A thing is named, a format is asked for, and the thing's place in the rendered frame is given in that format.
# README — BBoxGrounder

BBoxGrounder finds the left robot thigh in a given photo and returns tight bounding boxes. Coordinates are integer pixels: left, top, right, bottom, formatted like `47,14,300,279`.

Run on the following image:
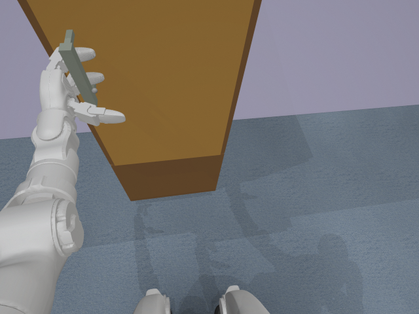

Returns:
132,294,170,314

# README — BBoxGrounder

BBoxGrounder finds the robot left forearm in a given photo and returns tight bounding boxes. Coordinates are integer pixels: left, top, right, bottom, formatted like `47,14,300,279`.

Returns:
0,109,80,212

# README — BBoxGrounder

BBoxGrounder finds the left robot hand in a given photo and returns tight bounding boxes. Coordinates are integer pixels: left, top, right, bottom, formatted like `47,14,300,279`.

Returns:
39,47,126,126

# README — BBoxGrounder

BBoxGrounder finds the robot right shin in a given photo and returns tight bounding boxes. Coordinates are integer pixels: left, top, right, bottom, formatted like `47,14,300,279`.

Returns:
225,285,239,294

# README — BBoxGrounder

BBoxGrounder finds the robot left upper arm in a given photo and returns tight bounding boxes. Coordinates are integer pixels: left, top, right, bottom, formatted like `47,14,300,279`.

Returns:
0,198,84,314

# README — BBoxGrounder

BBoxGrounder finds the handle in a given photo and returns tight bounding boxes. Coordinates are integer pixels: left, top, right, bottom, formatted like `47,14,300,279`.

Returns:
58,29,98,106

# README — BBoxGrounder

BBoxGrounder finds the cupboard door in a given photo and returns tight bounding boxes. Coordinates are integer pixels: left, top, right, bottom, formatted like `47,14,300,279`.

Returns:
27,0,254,166

